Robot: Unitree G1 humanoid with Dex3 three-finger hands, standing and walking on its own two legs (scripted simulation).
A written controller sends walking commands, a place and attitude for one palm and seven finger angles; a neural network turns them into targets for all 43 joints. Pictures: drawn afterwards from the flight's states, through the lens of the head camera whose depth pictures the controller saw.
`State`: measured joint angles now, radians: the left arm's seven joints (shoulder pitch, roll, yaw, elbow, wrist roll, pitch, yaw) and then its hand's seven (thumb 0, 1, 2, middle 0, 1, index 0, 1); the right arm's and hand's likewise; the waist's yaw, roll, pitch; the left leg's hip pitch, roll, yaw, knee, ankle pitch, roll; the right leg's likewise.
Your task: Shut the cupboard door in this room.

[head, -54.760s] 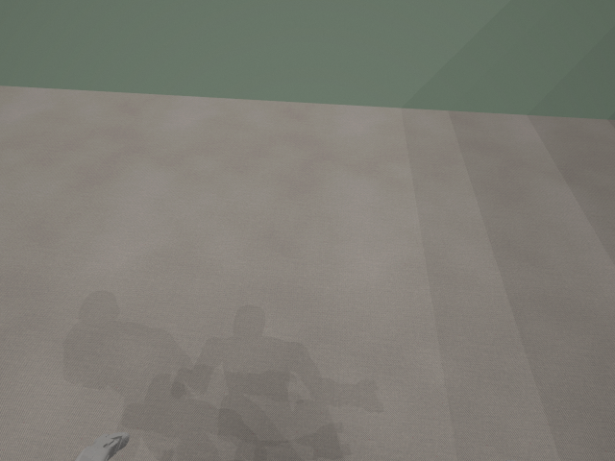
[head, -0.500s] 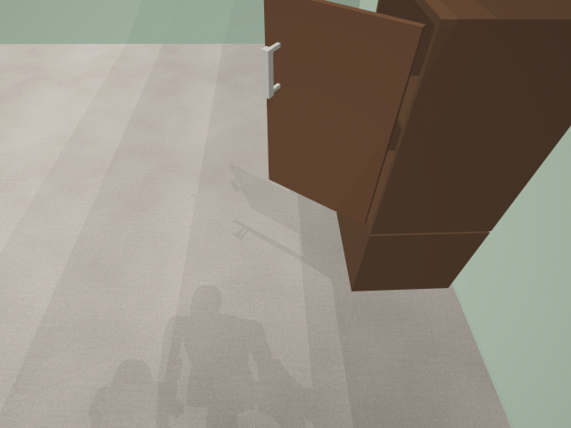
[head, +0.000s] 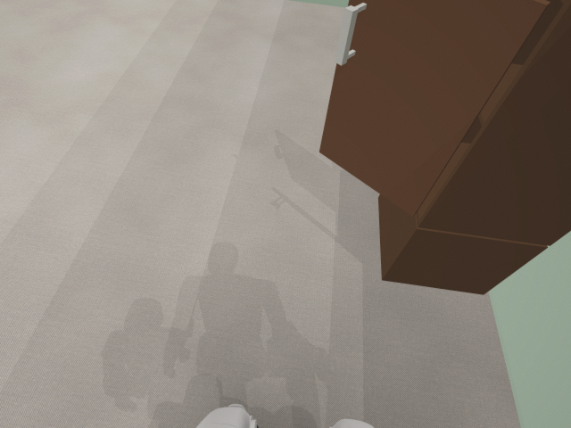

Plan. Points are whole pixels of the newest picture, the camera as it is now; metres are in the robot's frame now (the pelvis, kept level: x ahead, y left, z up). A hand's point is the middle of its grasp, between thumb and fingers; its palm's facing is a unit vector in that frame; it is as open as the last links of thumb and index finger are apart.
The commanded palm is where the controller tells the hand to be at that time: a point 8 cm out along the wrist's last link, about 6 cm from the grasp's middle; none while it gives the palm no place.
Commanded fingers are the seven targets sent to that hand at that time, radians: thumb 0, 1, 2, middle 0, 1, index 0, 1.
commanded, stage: walk to a spot facing it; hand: left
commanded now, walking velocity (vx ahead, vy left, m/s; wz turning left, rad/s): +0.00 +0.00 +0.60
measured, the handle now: (351, 34) +0.91 -0.11 +0.07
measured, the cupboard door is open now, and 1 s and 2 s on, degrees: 54 54 54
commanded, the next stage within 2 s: turn to face it in 1.80 s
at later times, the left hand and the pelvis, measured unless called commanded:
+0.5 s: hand out of the picture -0.01 +0.17 -0.13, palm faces +0.30 -0.90 -0.33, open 7.4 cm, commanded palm none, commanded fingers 0.00 0.90 0.90 -0.20 -0.30 -0.20 -0.30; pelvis -0.02 -0.06 +0.02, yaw +18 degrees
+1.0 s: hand out of the picture -0.09 +0.19 -0.15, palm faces +0.62 -0.75 -0.23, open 7.4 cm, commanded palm none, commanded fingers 0.00 0.90 0.90 -0.20 -0.30 -0.20 -0.30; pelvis -0.01 -0.02 +0.02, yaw +37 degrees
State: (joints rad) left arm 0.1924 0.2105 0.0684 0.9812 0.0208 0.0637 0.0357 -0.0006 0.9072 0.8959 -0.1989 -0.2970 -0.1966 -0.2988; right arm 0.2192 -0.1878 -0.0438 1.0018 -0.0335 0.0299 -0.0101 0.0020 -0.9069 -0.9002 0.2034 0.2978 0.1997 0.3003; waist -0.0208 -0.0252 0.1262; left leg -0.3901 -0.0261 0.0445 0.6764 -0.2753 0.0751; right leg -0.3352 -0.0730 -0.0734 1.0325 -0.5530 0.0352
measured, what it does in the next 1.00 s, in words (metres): steps on the spot, turning left: right foot, then left foot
